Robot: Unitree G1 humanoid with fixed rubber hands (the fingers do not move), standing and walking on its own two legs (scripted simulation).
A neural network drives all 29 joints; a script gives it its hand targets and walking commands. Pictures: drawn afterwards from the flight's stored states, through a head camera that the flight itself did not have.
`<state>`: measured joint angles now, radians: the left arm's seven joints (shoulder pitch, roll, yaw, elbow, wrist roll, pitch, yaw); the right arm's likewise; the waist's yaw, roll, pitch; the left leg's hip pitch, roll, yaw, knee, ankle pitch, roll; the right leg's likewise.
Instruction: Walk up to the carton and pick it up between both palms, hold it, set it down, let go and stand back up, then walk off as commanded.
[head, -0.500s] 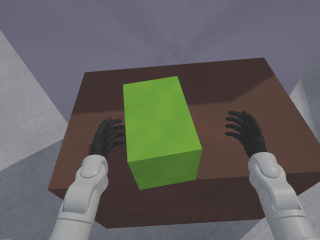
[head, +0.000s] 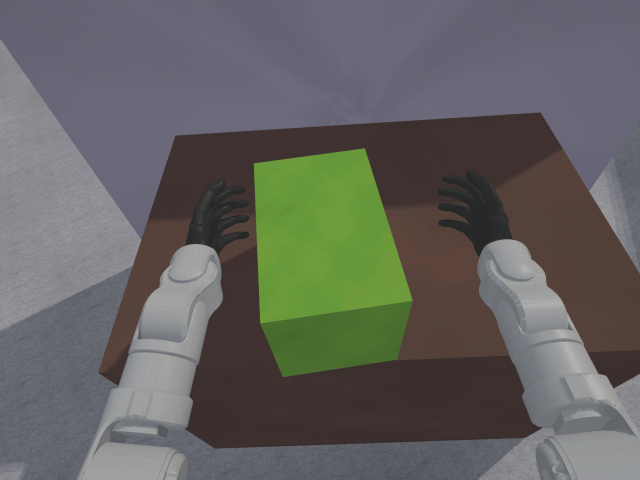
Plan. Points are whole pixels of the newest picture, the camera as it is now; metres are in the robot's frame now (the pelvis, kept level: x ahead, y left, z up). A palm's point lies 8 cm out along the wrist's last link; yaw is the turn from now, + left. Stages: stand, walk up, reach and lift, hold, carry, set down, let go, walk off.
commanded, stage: reach and lift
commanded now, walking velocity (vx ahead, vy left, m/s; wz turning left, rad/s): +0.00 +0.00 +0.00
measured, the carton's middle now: (324, 260) +0.43 +0.04 -0.02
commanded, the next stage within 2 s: none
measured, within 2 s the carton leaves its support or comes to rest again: neither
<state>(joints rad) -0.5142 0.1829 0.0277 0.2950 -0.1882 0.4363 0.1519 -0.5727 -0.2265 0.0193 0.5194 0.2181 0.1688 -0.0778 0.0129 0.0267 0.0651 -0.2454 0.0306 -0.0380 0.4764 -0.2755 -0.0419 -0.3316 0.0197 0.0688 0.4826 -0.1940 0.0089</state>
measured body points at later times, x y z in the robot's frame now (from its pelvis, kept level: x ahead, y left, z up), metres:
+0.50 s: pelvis +0.01 +0.00 +0.00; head +0.06 +0.00 +0.45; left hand +0.43 +0.19 +0.07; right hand +0.45 -0.17 +0.07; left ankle -0.02 +0.15 -0.74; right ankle +0.03 -0.12 -0.74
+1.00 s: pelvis +0.02 +0.00 -0.01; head +0.13 -0.01 +0.43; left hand +0.44 +0.17 -0.01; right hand +0.47 -0.17 +0.00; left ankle -0.02 +0.15 -0.74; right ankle +0.03 -0.12 -0.74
